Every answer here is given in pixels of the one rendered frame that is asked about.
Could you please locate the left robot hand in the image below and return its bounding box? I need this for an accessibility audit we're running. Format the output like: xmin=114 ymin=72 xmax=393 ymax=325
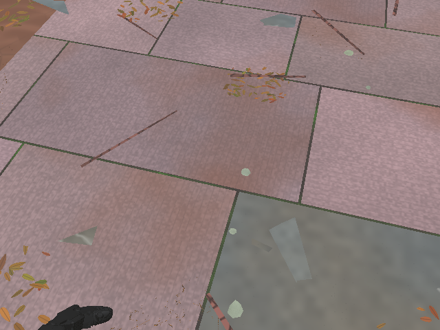
xmin=38 ymin=305 xmax=113 ymax=330

